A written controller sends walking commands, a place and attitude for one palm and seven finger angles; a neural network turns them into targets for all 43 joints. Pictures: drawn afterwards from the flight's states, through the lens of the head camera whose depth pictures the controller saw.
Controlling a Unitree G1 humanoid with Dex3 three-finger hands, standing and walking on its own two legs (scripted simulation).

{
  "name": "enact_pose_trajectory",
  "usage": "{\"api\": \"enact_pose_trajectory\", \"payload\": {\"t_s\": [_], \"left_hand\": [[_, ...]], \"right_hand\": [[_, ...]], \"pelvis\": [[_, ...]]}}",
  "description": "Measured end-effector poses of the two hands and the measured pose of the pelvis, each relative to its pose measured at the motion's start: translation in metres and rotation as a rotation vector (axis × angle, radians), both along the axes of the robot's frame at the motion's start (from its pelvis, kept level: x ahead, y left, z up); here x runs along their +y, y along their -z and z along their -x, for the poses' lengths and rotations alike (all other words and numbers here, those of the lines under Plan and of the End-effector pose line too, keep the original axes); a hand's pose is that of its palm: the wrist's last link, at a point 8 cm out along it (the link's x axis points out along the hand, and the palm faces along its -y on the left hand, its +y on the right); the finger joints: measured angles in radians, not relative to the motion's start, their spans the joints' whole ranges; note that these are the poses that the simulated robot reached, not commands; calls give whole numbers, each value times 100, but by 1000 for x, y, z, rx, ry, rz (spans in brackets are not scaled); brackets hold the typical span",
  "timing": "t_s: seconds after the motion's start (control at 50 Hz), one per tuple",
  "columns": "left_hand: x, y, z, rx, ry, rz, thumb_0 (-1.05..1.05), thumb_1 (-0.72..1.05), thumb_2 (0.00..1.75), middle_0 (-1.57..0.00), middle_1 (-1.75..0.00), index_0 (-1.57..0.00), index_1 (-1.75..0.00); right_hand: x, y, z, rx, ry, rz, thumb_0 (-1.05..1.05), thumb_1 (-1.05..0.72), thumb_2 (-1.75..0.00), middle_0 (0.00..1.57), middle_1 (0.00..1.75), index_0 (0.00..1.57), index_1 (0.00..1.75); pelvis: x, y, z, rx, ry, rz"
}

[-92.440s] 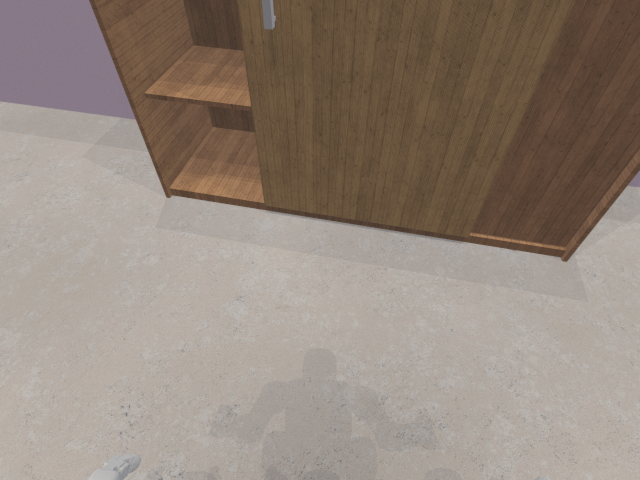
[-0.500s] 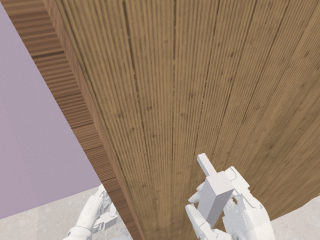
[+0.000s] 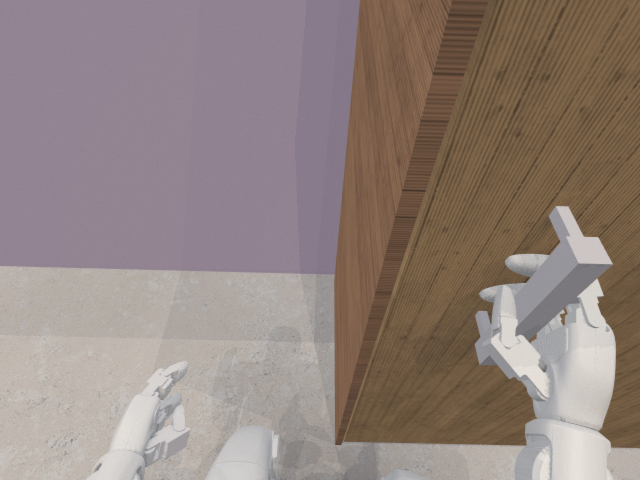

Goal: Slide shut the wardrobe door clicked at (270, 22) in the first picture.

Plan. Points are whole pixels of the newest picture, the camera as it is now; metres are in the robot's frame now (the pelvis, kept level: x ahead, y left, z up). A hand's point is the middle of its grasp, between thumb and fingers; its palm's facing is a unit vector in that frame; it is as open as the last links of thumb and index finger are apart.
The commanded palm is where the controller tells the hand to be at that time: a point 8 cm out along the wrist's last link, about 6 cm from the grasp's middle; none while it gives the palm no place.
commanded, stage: stop walking and hold the door there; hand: right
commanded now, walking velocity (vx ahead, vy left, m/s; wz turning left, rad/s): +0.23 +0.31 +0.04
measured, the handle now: (520, 295) +0.27 -0.18 +0.15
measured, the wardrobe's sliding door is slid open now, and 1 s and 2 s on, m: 0.00 0.00 0.00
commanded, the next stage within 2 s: none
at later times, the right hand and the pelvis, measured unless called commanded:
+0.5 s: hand (504, 335) +0.23 -0.16 +0.14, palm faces +0.32 +0.92 -0.24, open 6.0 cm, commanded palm +0.19 -0.19 +0.13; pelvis -0.07 +0.06 +0.00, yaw +12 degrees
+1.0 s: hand (509, 338) +0.23 -0.16 +0.14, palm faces +0.31 +0.90 -0.31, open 6.0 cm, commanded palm +0.19 -0.21 +0.13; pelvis -0.08 +0.06 +0.01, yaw +15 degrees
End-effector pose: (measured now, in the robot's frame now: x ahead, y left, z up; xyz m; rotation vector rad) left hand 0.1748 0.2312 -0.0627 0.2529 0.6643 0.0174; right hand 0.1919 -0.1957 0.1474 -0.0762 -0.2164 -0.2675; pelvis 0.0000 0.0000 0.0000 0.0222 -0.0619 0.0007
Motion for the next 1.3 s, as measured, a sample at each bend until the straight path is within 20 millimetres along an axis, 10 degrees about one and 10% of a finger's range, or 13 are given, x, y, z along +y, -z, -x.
{"api": "enact_pose_trajectory", "payload": {"t_s": [0.24,0.52,0.76,0.94,1.1,1.3], "left_hand": [[67,26,97,65,-206,77,2,90,90,-20,-30,-20,-30],[115,12,176,84,-412,-78,2,90,90,-20,-30,-20,-30],[82,26,184,94,-341,57,1,90,90,-20,-30,-20,-30],[95,20,192,135,-364,20,2,90,90,-20,-30,-20,-30],[103,5,189,74,-429,-45,2,90,90,-20,-30,-20,-30],[61,1,207,109,-416,-68,1,90,90,-20,-30,-20,-30]], "right_hand": [[-2,-3,1,-1,103,220,-16,-67,-78,46,140,24,140],[-7,-1,-1,-33,46,212,-17,-66,-79,46,141,29,140],[-3,-7,4,74,96,247,-17,-69,-74,46,140,25,139],[-8,-8,3,79,74,263,-19,-64,-76,46,140,33,140],[-11,-5,0,38,13,226,-18,-63,-78,46,140,33,140],[-19,-2,-3,-7,-117,202,-20,-61,-71,45,140,34,140]], "pelvis": [[65,8,55,17,-125,4],[59,2,69,-25,-211,-5],[70,-6,92,-12,-233,40],[69,-17,86,27,-258,54],[48,-12,92,11,-284,24],[3,-12,102,20,-226,26]]}}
